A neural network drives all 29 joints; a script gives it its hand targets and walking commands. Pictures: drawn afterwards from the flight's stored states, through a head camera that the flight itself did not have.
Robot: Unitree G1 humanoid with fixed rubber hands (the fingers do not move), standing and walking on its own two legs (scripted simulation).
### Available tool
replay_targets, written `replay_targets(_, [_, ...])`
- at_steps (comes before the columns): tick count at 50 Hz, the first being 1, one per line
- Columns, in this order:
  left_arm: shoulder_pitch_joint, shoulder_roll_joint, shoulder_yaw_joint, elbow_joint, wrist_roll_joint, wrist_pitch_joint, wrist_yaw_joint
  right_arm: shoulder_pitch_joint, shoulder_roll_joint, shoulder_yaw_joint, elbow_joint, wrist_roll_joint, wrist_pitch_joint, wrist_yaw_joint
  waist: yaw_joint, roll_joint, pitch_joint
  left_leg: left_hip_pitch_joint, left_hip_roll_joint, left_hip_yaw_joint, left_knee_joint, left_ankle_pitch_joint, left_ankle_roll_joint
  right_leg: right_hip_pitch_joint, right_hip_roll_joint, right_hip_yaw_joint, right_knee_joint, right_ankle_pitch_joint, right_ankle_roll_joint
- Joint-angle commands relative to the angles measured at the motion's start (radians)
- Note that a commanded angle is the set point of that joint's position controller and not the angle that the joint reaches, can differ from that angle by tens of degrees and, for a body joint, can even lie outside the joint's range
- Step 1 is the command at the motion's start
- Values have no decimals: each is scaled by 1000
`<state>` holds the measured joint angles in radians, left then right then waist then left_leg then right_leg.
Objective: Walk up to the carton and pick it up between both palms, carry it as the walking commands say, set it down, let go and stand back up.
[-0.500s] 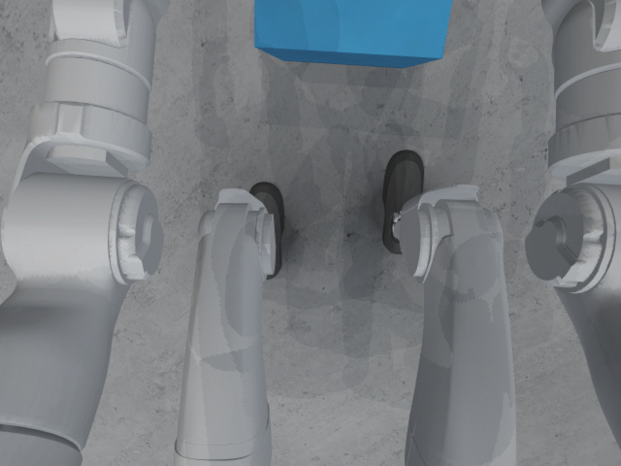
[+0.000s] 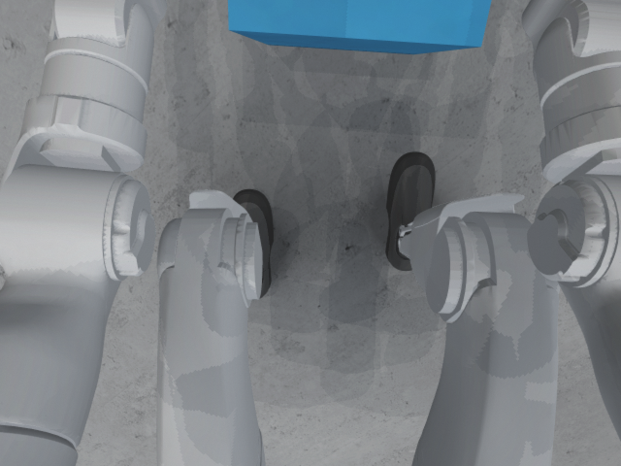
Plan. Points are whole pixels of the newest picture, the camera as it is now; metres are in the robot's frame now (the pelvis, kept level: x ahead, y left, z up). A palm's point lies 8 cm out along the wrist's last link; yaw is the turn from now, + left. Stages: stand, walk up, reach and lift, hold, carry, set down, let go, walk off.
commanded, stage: reach and lift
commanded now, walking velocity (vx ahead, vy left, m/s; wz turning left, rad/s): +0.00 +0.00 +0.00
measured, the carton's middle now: out of the picture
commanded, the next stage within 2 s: none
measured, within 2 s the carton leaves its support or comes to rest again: leaves its support in 1.80 s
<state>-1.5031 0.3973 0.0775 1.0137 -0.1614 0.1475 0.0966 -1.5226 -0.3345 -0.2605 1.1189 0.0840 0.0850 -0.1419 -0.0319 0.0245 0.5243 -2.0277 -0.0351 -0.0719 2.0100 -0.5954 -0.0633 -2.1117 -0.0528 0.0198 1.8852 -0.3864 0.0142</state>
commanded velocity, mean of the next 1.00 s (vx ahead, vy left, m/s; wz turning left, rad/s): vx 0.00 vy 0.00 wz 0.00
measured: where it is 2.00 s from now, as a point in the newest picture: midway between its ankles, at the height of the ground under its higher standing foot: (327, 247)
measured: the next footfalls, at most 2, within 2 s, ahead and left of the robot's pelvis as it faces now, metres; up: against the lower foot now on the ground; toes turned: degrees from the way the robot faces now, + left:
none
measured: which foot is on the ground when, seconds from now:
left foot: down 0.00-1.00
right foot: down 0.00-1.00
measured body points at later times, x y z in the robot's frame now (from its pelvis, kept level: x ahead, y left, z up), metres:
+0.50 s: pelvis +0.00 +0.00 -0.03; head +0.40 -0.01 +0.17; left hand +0.57 +0.15 -0.25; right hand +0.56 -0.21 -0.25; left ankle +0.10 +0.14 -0.40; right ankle +0.16 -0.14 -0.40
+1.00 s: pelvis +0.00 +0.00 -0.03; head +0.40 -0.01 +0.17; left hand +0.57 +0.12 -0.25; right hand +0.56 -0.19 -0.25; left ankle +0.10 +0.14 -0.40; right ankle +0.16 -0.14 -0.40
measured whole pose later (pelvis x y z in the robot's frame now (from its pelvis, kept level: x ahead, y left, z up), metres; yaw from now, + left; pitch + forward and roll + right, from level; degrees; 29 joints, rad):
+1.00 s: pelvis +0.00 +0.00 -0.03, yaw +0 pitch +36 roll -1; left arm -1.56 0.33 0.03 1.05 -0.19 0.12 0.10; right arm -1.60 -0.36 -0.14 1.17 0.15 0.06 -0.11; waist -0.03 0.02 0.52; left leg -2.12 -0.04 -0.08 2.10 -0.61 -0.07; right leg -2.20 -0.05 0.02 1.97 -0.39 0.02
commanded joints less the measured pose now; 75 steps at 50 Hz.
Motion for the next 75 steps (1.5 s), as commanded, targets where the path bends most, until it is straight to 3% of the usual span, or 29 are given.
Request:
replay_targets(1, [-461, 153, -33, -22, -83, -71, -4, -411, -258, 19, -102, 63, -69, 20, -102, 22, -1317, 209, -28, 94, -84, 211, 2, 772, 55, -47, 109, 282, -5])
replay_targets(3, [-473, 129, -50, -24, -87, -75, -6, -407, -239, 23, -68, 75, -71, 30, -109, 25, -1306, 226, -21, 93, -72, 213, 1, 742, 54, -48, 126, 275, -6])
replay_targets(4, [-472, 154, -21, -30, -64, -83, -2, -401, -249, 21, -51, 74, -71, 30, -86, 39, -1297, 196, -16, 100, -62, 219, -6, 736, 51, -37, 131, 297, -12])
replay_targets(7, [-509, 172, -40, -78, -95, -93, 2, -387, -241, 33, -53, 77, -74, 27, -115, -10, -1396, 215, -13, 105, -37, 266, -4, 811, 46, -39, 153, 359, -6])
replay_targets(8, [-493, 176, -37, -75, -83, -93, 0, -384, -231, 40, -60, 91, -71, 30, -89, 27, -1408, 220, -9, 118, -40, 258, -6, 807, 46, -38, 145, 349, -2])
replay_targets(9, [-517, 171, -44, -91, -89, -89, 3, -380, -227, 41, -38, 94, -69, 30, -107, 5, -1412, 228, -4, 105, -45, 255, 0, 800, 44, -46, 152, 349, -2])
replay_targets(13, [-512, 192, -32, -125, -87, -91, 8, -387, -230, 44, -49, 94, -63, 19, -89, 18, -1459, 242, -10, 120, -37, 249, -3, 818, 44, -49, 158, 330, 1])
replay_targets(16, [-477, 162, -60, -109, -100, -89, 8, -363, -238, 39, -61, 98, -71, 20, -102, 49, -1430, 248, -8, 118, -40, 256, -3, 758, 50, -54, 150, 319, -2])
replay_targets(20, [-472, 150, -55, -78, -106, -82, 3, -371, -245, 42, -39, 87, -73, 19, -114, 26, -1407, 211, -14, 122, -35, 244, -13, 809, 44, -50, 151, 328, 0])
replay_targets(28, [-497, 87, -82, -94, -106, -87, -2, -417, -167, 95, -88, 114, -78, 31, -84, 3, -1391, 203, -19, 112, -53, 238, -2, 793, 55, -47, 145, 304, -1])
replay_targets(31, [-522, 52, -97, -100, -108, -86, -6, -435, -146, 92, -100, 119, -79, 28, -103, 10, -1413, 238, -23, 108, -48, 246, 3, 797, 60, -52, 138, 315, -1])
replay_targets(34, [-548, 57, -85, -107, -99, -93, -4, -439, -113, 109, -71, 120, -75, 34, -92, 6, -1368, 201, -25, 118, -48, 226, 3, 777, 65, -48, 139, 293, -3])
replay_targets(35, [-556, 27, -104, -104, -106, -91, -5, -426, -107, 105, -56, 120, -77, 32, -114, 18, -1371, 219, -25, 107, -58, 239, 2, 775, 67, -57, 140, 306, -1])
replay_targets(40, [-541, -3, -61, -82, -48, -93, -7, -433, -48, 118, -57, 110, -75, 44, -80, 26, -1342, 212, -30, 116, -54, 235, 3, 775, 75, -44, 132, 305, -2])
replay_targets(43, [-520, -15, -31, -53, -26, -93, -7, -463, -30, 141, -85, 111, -76, 48, -43, -28, -1361, 215, -38, 115, -52, 225, 10, 805, 79, -41, 136, 299, 9])
replay_targets(44, [-502, -30, -31, -30, -19, -90, -11, -442, -21, 134, -60, 99, -74, 52, -53, -34, -1332, 190, -41, 118, -66, 207, 11, 791, 85, -54, 125, 273, 13])
replay_targets(45, [-495, -76, -36, -17, 0, -87, -20, -457, 22, 147, -66, 102, -70, 58, -31, -6, -1305, 197, -44, 120, -58, 217, 11, 768, 87, -39, 121, 279, 11])
replay_targets(46, [-524, -132, -45, -46, -1, -90, -37, -454, 81, 153, -56, 92, -69, 70, -51, -13, -1303, 182, -49, 122, -63, 208, 10, 793, 92, -39, 115, 288, 5])
replay_targets(50, [-575, -299, -73, -65, 20, -84, -75, -512, 239, 156, -76, 73, -65, 111, -63, 13, -1302, 221, -55, 119, -50, 224, 11, 748, 104, -52, 120, 272, 8])
replay_targets(54, [-645, -658, -138, -94, 38, -61, -175, -592, 587, 209, -96, 50, -30, 205, -73, 10, -1245, 188, -72, 114, -41, 205, 21, 705, 118, -52, 127, 249, -3])
replay_targets(57, [-648, -764, -142, -105, 56, -41, -226, -581, 714, 227, -125, 42, -1, 260, -56, 16, -1233, 174, -71, 123, -30, 204, 22, 678, 122, -62, 138, 238, 0])
replay_targets(59, [-621, -841, -136, -87, 65, -20, -251, -587, 733, 226, -147, 32, 15, 282, -65, 25, -1217, 143, -77, 127, -23, 187, 25, 662, 126, -64, 136, 217, -4])
replay_targets(68, [-597, -911, -166, -148, 65, 2, -290, -565, 811, 271, -176, 53, 37, 322, -42, 22, -1207, 132, -82, 136, -16, 193, 34, 622, 127, -70, 154, 214, -14])
replay_targets(69, [-591, -927, -167, -132, 53, 2, -293, -550, 800, 256, -143, 42, 45, 322, -78, 29, -1186, 115, -85, 131, -21, 182, 35, 609, 125, -76, 154, 203, -14])
replay_targets(70, [-586, -920, -165, -134, 59, -2, -292, -555, 823, 271, -162, 46, 43, 325, -49, 32, -1201, 127, -85, 141, -20, 184, 30, 611, 124, -71, 150, 207, -19])
replay_targets(71, [-594, -926, -168, -128, 60, 6, -295, -577, 804, 273, -172, 49, 45, 327, -54, 47, -1206, 136, -81, 142, -16, 180, 34, 611, 122, -73, 149, 192, -14])
replay_targets(72, [-590, -930, -166, -133, 57, 4, -294, -594, 830, 298, -198, 66, 43, 327, -38, 15, -1228, 140, -83, 134, -18, 203, 46, 623, 118, -76, 158, 221, -9])
replay_targets(73, [-605, -950, -188, -147, 52, 3, -292, -593, 825, 292, -189, 70, 37, 325, -50, 34, -1237, 149, -86, 145, -10, 196, 32, 626, 123, -78, 156, 213, -19])
replay_targets(75, [-611, -956, -183, -153, 47, 6, -295, -595, 836, 293, -195, 67, 42, 325, -60, 17, -1219, 136, -86, 133, -18, 196, 49, 613, 120, -80, 153, 222, -20])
